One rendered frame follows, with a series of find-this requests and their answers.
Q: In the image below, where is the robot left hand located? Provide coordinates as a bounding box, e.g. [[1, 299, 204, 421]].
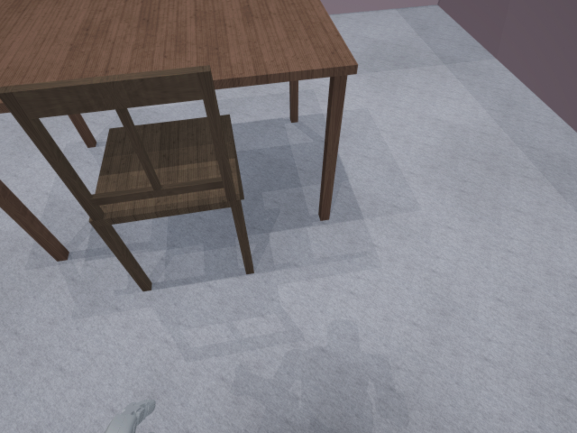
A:
[[105, 400, 156, 433]]

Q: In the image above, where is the table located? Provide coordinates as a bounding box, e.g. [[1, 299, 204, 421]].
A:
[[0, 0, 358, 262]]

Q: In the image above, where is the chair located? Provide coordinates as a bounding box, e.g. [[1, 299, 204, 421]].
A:
[[0, 65, 254, 291]]

